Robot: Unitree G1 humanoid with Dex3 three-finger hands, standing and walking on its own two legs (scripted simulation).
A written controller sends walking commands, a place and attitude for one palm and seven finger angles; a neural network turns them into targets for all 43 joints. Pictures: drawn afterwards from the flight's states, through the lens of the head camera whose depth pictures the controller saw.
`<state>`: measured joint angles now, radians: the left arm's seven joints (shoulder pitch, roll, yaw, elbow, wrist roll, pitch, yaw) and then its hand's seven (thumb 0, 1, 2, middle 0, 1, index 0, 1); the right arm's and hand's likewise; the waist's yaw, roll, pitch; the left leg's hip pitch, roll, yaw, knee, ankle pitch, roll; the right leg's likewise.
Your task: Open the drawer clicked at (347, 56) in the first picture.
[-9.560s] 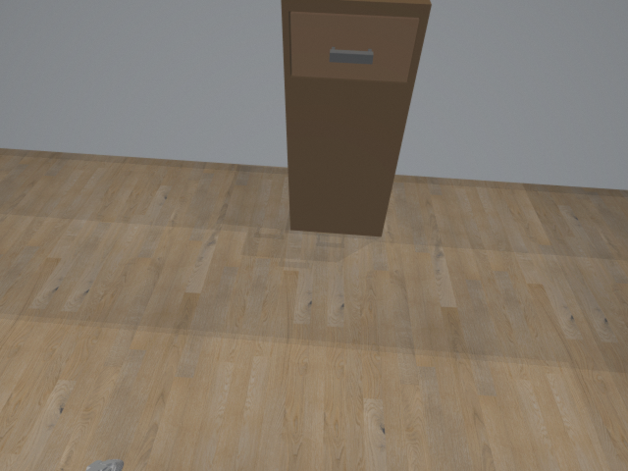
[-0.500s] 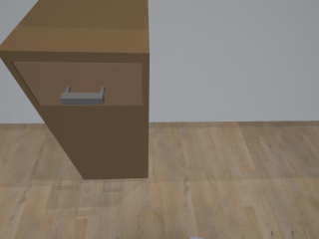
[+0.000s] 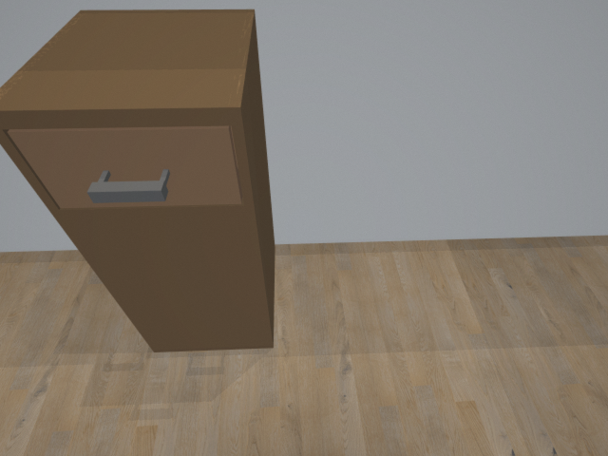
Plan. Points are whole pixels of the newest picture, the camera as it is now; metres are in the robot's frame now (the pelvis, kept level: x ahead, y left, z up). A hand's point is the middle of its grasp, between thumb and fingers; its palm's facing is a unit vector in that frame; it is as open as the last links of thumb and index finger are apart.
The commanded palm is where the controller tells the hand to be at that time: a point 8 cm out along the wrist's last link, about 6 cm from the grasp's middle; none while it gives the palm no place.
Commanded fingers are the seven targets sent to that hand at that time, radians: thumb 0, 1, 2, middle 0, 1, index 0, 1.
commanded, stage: come to a stop and stand still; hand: left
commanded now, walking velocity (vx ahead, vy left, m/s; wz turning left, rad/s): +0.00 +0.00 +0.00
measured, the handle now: (132, 183) +0.53 +0.35 +0.03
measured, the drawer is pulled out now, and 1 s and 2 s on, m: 0.00 0.00 0.00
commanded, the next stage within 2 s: look again from close up in 0.20 s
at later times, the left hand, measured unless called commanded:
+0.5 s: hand out of the picture -0.02 +0.19 -0.18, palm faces +0.01 -0.99 -0.16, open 7.4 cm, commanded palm none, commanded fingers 0.00 0.90 0.90 -0.20 -0.30 -0.20 -0.30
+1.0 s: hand out of the picture +0.02 +0.24 -0.18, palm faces +0.01 -0.98 -0.20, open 7.4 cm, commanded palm none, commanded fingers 0.00 0.90 0.90 -0.20 -0.30 -0.20 -0.30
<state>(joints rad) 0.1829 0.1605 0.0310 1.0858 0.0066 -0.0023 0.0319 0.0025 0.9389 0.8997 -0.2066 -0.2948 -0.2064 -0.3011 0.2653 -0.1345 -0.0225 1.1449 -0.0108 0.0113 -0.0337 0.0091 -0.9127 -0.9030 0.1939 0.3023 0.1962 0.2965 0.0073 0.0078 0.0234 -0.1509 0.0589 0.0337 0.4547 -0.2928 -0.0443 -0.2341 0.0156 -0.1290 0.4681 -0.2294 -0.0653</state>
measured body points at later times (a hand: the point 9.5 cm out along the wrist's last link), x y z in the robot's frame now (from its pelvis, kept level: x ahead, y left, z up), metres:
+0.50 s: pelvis -0.01 +0.04 +0.00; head +0.00 +0.03 +0.45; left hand -0.02 +0.25 -0.16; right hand -0.03 -0.17 -0.16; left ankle -0.03 +0.14 -0.74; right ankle +0.02 -0.07 -0.74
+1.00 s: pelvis +0.01 +0.06 +0.00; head +0.01 +0.06 +0.45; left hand +0.02 +0.29 -0.16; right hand +0.01 -0.17 -0.16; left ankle -0.03 +0.14 -0.74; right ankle +0.02 -0.07 -0.74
